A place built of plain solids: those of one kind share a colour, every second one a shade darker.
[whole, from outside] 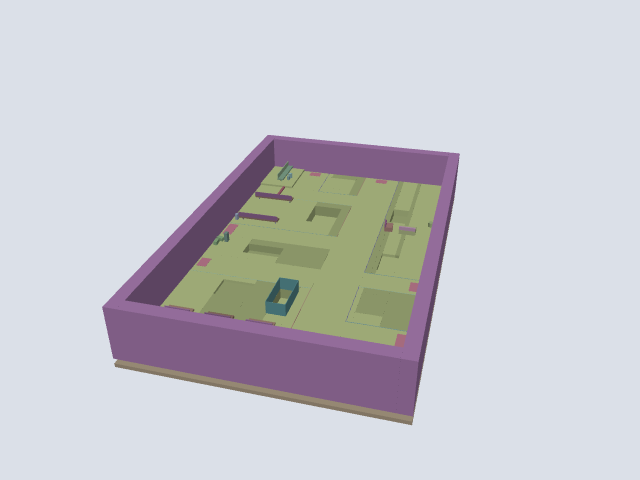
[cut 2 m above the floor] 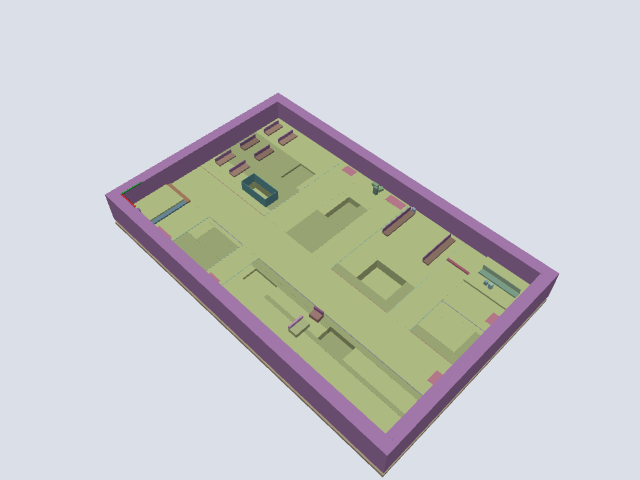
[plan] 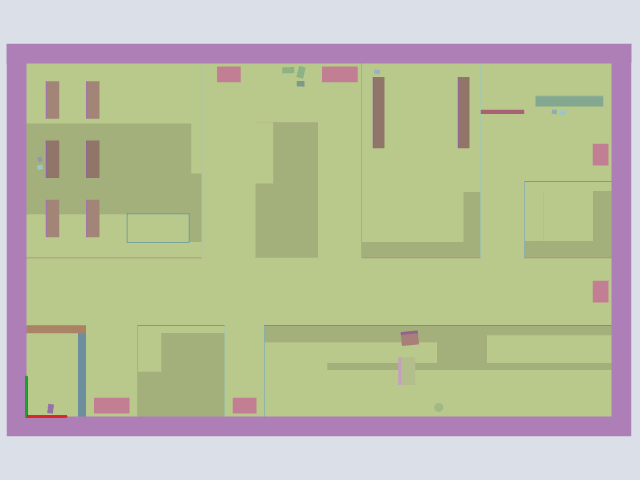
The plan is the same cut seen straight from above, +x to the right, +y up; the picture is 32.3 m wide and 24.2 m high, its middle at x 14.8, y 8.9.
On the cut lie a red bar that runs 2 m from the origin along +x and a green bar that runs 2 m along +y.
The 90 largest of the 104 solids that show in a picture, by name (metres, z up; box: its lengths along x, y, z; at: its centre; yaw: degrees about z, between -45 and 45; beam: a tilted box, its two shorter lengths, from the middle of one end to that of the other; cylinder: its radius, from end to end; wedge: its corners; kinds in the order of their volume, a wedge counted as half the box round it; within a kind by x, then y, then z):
{
 "floor_1": {"box": [2.6, 4.2, 1.3], "at": [1.3, 2.1, -0.35]},
 "floor_2": {"box": [5.1, 1.4, 1.33], "at": [2.55, 9.5, -0.66]},
 "floor_3": {"box": [6.35, 2.52, 1.33], "at": [3.17, 13.51, -0.66]},
 "floor_4": {"box": [2.6, 4.6, 1.0], "at": [4.3, 2.3, -0.5]},
 "floor_5": {"box": [8.85, 0.8, 1.33], "at": [4.42, 8.4, -0.66]},
 "floor_6": {"box": [8.85, 2.05, 1.33], "at": [4.42, 11.22, -0.66]},
 "floor_7": {"box": [8.85, 3.03, 1.33], "at": [4.42, 16.29, -0.66]},
 "floor_8": {"box": [1.2, 1.96, 1.33], "at": [6.2, 3.23, -0.66]},
 "floor_9": {"box": [3.08, 1.4, 0.53], "at": [6.64, 9.5, -1.06]},
 "floor_10": {"box": [1.96, 2.52, 1.12], "at": [7.33, 13.51, -0.76]},
 "floor_11": {"box": [4.4, 2.25, 1.33], "at": [7.8, 1.12, -0.66]},
 "floor_12": {"box": [4.4, 0.39, 1.33], "at": [7.8, 4.41, -0.66]},
 "floor_13": {"box": [2.52, 1.96, 1.33], "at": [8.06, 3.23, -0.66]},
 "floor_14": {"box": [0.67, 1.4, 1.33], "at": [8.52, 9.5, -0.66]},
 "floor_15": {"box": [0.54, 2.52, 1.33], "at": [8.58, 13.51, -0.66]},
 "floor_16": {"box": [0.68, 1.96, 1.33], "at": [9.66, 3.23, -0.66]},
 "floor_17": {"box": [2.7, 9.8, 1.0], "at": [10.2, 12.9, -0.5]},
 "floor_18": {"box": [2.0, 4.6, 1.0], "at": [11.0, 2.3, -0.5]},
 "floor_19": {"box": [0.9, 3.08, 1.32], "at": [12.0, 13.29, -0.66]},
 "floor_20": {"box": [0.65, 1.4, 1.33], "at": [12.32, 3.05, -0.66]},
 "floor_21": {"box": [3.15, 3.75, 1.32], "at": [13.12, 9.88, -0.66]},
 "floor_22": {"box": [3.15, 2.97, 1.32], "at": [13.12, 16.32, -0.66]},
 "floor_23": {"box": [1.4, 3.08, 0.67], "at": [13.15, 13.29, -0.98]},
 "floor_24": {"box": [2.52, 1.4, 1.09], "at": [13.91, 3.05, -0.78]},
 "floor_25": {"box": [0.85, 3.08, 1.32], "at": [14.28, 13.29, -0.66]},
 "floor_26": {"box": [29.5, 3.4, 1.0], "at": [14.75, 6.3, -0.5]},
 "floor_27": {"box": [2.2, 9.8, 1.0], "at": [15.8, 12.9, -0.5]},
 "floor_28": {"box": [8.7, 0.35, 1.33], "at": [16.35, 3.92, -0.66]},
 "floor_29": {"box": [5.53, 1.05, 1.33], "at": [17.93, 3.23, -0.66]},
 "floor_30": {"box": [2.05, 2.52, 1.32], "at": [17.93, 10.06, -0.66]},
 "floor_31": {"box": [6.0, 0.8, 1.32], "at": [19.9, 8.4, -0.66]},
 "floor_32": {"box": [6.0, 6.48, 1.32], "at": [19.9, 14.56, -0.66]},
 "floor_33": {"box": [3.08, 2.52, 0.35], "at": [20.49, 10.06, -1.15]},
 "floor_34": {"box": [17.5, 2.35, 1.33], "at": [20.75, 1.18, -0.66]},
 "floor_35": {"box": [17.5, 0.5, 1.33], "at": [20.75, 4.35, -0.66]},
 "floor_36": {"box": [2.52, 1.4, 0.7], "at": [21.96, 3.4, -0.97]},
 "floor_37": {"box": [14.33, 0.35, 1.33], "at": [22.34, 2.52, -0.66]},
 "floor_38": {"box": [0.87, 2.52, 1.32], "at": [22.46, 10.06, -0.66]},
 "floor_39": {"box": [2.2, 9.8, 1.0], "at": [24.0, 12.9, -0.5]},
 "floor_40": {"box": [0.95, 2.52, 1.32], "at": [25.57, 10.11, -0.66]},
 "floor_41": {"box": [6.28, 1.4, 1.33], "at": [26.36, 3.4, -0.66]},
 "floor_42": {"box": [4.4, 0.85, 1.32], "at": [27.3, 8.43, -0.66]},
 "floor_43": {"box": [4.4, 0.48, 1.32], "at": [27.3, 11.61, -0.66]},
 "floor_44": {"box": [4.4, 2.7, 1.0], "at": [27.3, 13.2, -0.5]},
 "floor_45": {"box": [4.4, 3.25, 1.18], "at": [27.3, 16.18, -0.41]},
 "floor_46": {"box": [2.52, 2.52, 1.32], "at": [27.31, 10.11, -0.66]},
 "floor_47": {"box": [0.93, 2.52, 1.32], "at": [29.04, 10.11, -0.66]},
 "wall_1": {"box": [1.0, 17.8, 4.2], "at": [-0.5, 8.9, 1.1]},
 "wall_2": {"box": [31.5, 1.0, 4.2], "at": [14.75, -0.5, 1.1]},
 "wall_3": {"box": [31.5, 1.0, 4.2], "at": [14.75, 18.3, 1.1]},
 "wall_4": {"box": [1.0, 17.8, 4.2], "at": [30.0, 8.9, 1.1]},
 "floor_base_1": {"box": [31.5, 19.8, 0.3], "at": [14.75, 8.9, -1.57]},
 "step_terE_tread_1": {"box": [0.4, 4.2, 1.15], "at": [2.8, 2.1, -0.42]},
 "seat_1": {"box": [0.68, 1.89, 0.14], "at": [1.31, 9.98, 0.39]},
 "seat_2": {"box": [0.68, 1.89, 0.14], "at": [1.31, 12.97, 0.39]},
 "seat_3": {"box": [0.68, 1.89, 0.14], "at": [1.31, 15.96, 0.39]},
 "seat_4": {"box": [0.68, 1.89, 0.14], "at": [3.34, 9.98, 0.39]},
 "seat_5": {"box": [0.68, 1.89, 0.14], "at": [3.34, 12.97, 0.39]},
 "seat_6": {"box": [0.68, 1.89, 0.14], "at": [3.34, 15.96, 0.39]},
 "seat_7": {"box": [0.59, 3.6, 0.14], "at": [17.76, 15.32, 0.38]},
 "seat_8": {"box": [0.59, 3.6, 0.14], "at": [22.04, 15.32, 0.38]},
 "step_terN_tread_1": {"box": [3.0, 0.4, 1.15], "at": [1.5, 4.4, -0.42]},
 "sofa_seat_1": {"box": [0.85, 1.4, 0.4], "at": [19.17, 2.29, 0.21]},
 "back_1": {"box": [0.07, 1.89, 0.36], "at": [1.0, 9.98, 0.64]},
 "back_2": {"box": [0.07, 1.89, 0.36], "at": [1.0, 12.97, 0.64]},
 "back_3": {"box": [0.07, 1.89, 0.36], "at": [1.0, 15.96, 0.64]},
 "back_4": {"box": [0.07, 1.89, 0.36], "at": [3.04, 9.98, 0.64]},
 "back_5": {"box": [0.07, 1.89, 0.36], "at": [3.04, 12.97, 0.64]},
 "back_6": {"box": [0.07, 3.6, 0.4], "at": [17.5, 15.32, 0.65]},
 "back_7": {"box": [0.07, 3.6, 0.4], "at": [21.78, 15.32, 0.65]},
 "low_mat_1": {"box": [1.8, 0.8, 0.06], "at": [4.3, 0.55, -0.02]},
 "low_mat_2": {"box": [1.2, 0.8, 0.06], "at": [10.2, 17.25, -0.02]},
 "low_mat_3": {"box": [1.2, 0.8, 0.06], "at": [11.0, 0.55, -0.02]},
 "low_mat_4": {"box": [1.8, 0.8, 0.06], "at": [15.8, 17.25, -0.02]},
 "low_mat_5": {"box": [0.8, 1.1, 0.06], "at": [28.95, 6.3, -0.02]},
 "low_mat_6": {"box": [0.8, 1.1, 0.06], "at": [28.95, 13.2, -0.02]},
 "rail_1": {"box": [0.04, 1.4, 1.0], "at": [5.08, 9.5, 0.51]},
 "rail_2": {"box": [3.16, 0.04, 1.0], "at": [6.64, 8.78, 0.51]},
 "rail_3": {"box": [3.16, 0.04, 1.0], "at": [6.64, 10.22, 0.51]},
 "rail_4": {"box": [0.04, 1.4, 1.0], "at": [8.2, 9.5, 0.51]},
 "sr00a_seat_1": {"box": [3.42, 0.58, 0.13], "at": [27.37, 15.93, 0.56]},
 "arm1b_seat_1": {"box": [0.87, 0.71, 0.4], "at": [19.33, 3.95, 0.21], "yaw": 5.5},
 "duffel_1": {"box": [0.61, 0.31, 0.31], "at": [13.2, 17.46, 0.15], "yaw": 1.6},
 "duffel_2": {"box": [0.35, 0.58, 0.28], "at": [13.84, 17.36, 0.14], "yaw": -14.0},
 "sr00a_back_1": {"box": [3.42, 0.07, 0.46], "at": [27.37, 16.18, 0.85]},
 "suitcase_1": {"box": [0.39, 0.28, 0.8], "at": [13.82, 16.78, 0.4], "yaw": -1.7},
 "step_hump_1": {"box": [2.2, 0.22, 0.17], "at": [24.0, 15.36, 0.04]},
 "pouf_1": {"cylinder": 0.23, "from": [20.79, 0.46, 0.01], "to": [20.79, 0.46, 0.41]},
 "sofa_back_1": {"box": [0.15, 1.4, 0.3], "at": [18.82, 2.29, 0.56]},
 "bag_1": {"box": [0.29, 0.47, 0.46], "at": [1.22, 0.39, 0.53], "yaw": -7.6}
}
